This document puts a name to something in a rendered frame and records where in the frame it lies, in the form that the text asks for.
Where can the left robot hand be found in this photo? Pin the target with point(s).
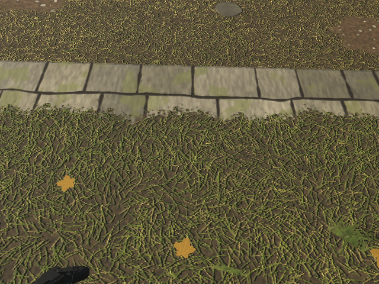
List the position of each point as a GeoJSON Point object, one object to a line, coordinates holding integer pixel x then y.
{"type": "Point", "coordinates": [66, 275]}

